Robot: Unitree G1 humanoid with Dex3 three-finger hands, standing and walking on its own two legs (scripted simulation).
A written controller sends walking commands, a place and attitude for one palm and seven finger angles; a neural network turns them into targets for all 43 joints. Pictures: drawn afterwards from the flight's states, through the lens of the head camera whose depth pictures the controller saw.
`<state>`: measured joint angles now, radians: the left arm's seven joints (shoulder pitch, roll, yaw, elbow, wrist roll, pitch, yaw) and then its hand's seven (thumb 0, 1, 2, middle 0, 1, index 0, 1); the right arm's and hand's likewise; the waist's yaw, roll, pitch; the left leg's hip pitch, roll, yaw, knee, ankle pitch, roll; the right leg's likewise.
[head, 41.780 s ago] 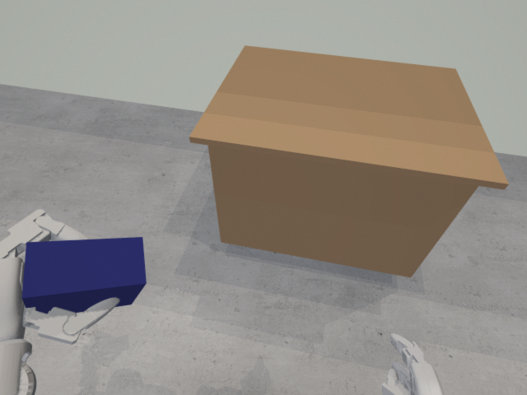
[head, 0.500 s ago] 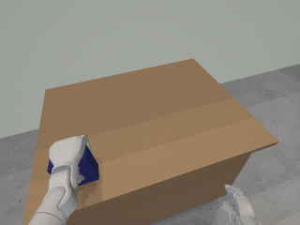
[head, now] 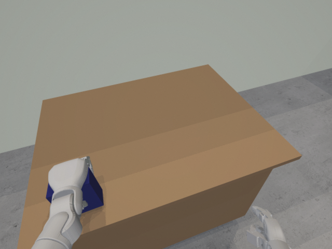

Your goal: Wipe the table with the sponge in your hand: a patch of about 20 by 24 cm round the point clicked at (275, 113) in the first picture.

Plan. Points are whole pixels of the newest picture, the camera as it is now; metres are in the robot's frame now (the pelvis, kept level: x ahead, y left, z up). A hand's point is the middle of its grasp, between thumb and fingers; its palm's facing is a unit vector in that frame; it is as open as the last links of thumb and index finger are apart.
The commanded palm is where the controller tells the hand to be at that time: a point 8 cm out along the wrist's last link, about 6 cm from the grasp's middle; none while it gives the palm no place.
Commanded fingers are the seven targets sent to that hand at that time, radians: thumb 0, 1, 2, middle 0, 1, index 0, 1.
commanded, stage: lower the sponge onto the table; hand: left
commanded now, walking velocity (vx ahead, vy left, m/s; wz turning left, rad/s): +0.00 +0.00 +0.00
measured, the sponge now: (79, 196) +0.24 +0.28 -0.04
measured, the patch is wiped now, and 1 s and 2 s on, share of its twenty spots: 0.00 0.10 0.40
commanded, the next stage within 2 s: wipe forward along the first lane in 0.40 s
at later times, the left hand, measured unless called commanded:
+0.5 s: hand (77, 188) +0.25 +0.28 -0.01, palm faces -0.09 -0.07 -0.99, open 9.7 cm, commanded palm +0.24 +0.28 +0.04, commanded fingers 0.00 0.10 1.30 -1.20 -1.60 -1.20 -1.60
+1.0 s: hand (79, 172) +0.30 +0.30 -0.01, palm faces -0.15 +0.01 -0.99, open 9.7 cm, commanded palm +0.29 +0.29 +0.02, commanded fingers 0.00 0.10 1.30 -1.20 -1.60 -1.20 -1.60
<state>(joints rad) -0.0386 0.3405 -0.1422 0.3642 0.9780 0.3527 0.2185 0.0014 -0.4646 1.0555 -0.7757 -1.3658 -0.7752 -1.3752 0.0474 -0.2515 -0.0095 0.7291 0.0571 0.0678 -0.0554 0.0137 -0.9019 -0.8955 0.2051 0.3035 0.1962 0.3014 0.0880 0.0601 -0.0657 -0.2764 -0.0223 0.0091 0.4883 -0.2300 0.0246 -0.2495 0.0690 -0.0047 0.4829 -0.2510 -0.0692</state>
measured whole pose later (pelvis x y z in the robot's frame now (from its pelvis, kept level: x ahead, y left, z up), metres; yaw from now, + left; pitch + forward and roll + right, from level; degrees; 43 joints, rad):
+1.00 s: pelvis -0.02 +0.00 -0.02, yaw +1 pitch +8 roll +0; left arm -0.40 0.39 -0.11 0.82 1.02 0.24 0.29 0.00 -0.50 1.08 -0.80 -1.34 -0.80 -1.35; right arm 0.15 -0.26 -0.02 0.74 0.07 0.09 -0.07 0.01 -0.90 -0.90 0.21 0.30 0.20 0.30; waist 0.04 0.06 -0.11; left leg -0.53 -0.03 -0.02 0.65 -0.25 0.02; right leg -0.49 0.07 -0.04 0.63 -0.28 -0.07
